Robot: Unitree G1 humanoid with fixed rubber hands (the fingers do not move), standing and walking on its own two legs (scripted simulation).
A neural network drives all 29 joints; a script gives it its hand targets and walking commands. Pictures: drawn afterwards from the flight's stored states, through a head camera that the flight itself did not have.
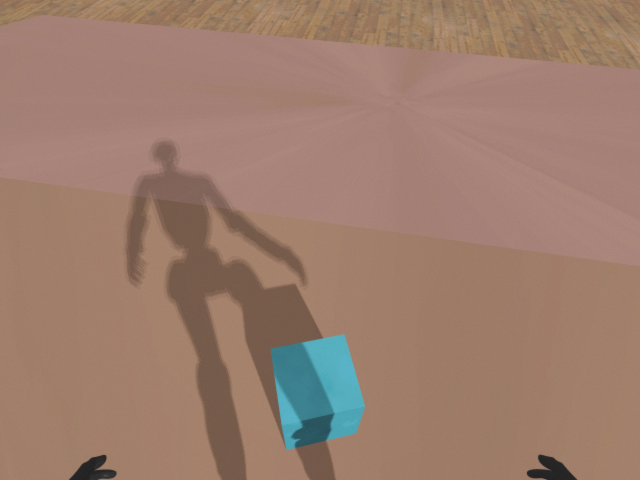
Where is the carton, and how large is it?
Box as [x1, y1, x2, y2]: [271, 334, 364, 449]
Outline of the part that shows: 344,334 271,349 279,410 286,449 355,433 364,404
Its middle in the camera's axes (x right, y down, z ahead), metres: -0.01 +0.44 +1.11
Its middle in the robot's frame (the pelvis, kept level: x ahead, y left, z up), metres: +0.44 +0.01 -0.66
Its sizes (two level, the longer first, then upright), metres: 0.210 0.200 0.250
